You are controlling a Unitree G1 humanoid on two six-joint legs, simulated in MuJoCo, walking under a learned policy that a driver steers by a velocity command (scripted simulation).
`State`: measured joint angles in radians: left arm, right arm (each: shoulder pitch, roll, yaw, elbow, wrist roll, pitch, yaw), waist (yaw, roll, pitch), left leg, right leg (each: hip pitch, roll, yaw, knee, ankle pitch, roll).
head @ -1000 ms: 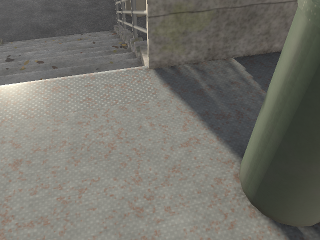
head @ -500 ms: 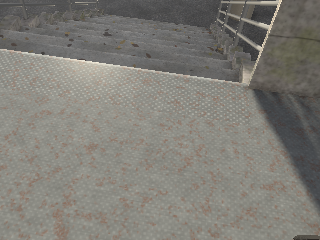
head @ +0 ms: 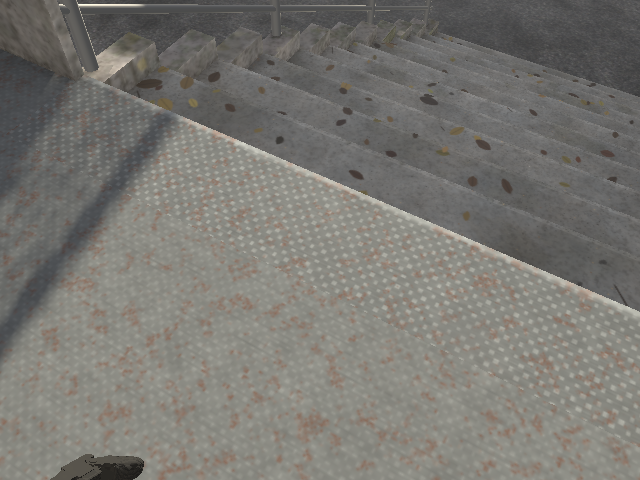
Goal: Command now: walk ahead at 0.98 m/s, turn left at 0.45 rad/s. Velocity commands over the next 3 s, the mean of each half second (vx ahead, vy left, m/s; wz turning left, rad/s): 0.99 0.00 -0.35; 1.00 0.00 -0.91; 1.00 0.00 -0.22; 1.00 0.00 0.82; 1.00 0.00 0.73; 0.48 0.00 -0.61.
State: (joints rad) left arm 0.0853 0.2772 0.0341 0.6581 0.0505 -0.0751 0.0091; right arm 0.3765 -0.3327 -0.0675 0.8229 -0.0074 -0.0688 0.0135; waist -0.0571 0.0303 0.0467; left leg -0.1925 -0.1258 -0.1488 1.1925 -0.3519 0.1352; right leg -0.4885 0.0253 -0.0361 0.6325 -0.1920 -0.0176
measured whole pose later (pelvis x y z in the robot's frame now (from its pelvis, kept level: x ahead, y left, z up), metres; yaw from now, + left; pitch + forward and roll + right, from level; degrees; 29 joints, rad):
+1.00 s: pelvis +0.86 -0.16 +0.01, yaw -42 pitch +0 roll +0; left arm 0.48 0.29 0.05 0.83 0.00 -0.03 0.00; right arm 0.06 -0.23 0.03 0.59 -0.06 -0.05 -0.01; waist 0.05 -0.01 0.03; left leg -0.71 0.13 -0.10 1.00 -0.19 -0.06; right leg -0.14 0.23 0.09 0.49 -0.32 -0.19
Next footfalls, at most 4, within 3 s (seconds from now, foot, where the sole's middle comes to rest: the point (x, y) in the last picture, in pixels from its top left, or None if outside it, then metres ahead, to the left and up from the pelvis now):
0.32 left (255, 462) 0.48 0.13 -0.75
0.76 right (380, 301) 0.84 -0.16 -0.75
1.28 left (416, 201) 1.29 -0.34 -0.92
1.78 right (512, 196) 1.44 -0.72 -1.09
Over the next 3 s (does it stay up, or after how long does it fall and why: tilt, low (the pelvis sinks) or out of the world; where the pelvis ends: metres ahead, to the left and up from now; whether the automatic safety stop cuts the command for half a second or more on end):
stays up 2.31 -0.87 -0.79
